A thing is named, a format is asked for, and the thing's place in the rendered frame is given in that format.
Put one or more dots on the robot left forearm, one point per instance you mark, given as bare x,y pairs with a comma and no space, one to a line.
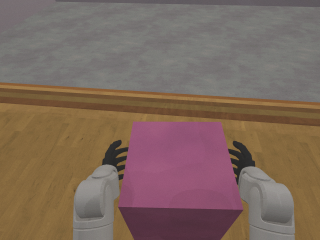
93,206

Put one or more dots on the robot right hand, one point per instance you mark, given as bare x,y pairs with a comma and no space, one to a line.
244,156

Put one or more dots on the carton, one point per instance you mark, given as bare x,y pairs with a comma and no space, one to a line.
178,182

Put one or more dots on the robot right forearm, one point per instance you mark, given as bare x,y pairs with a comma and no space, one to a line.
270,206

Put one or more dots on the robot left hand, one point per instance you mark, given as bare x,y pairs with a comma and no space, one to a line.
111,154

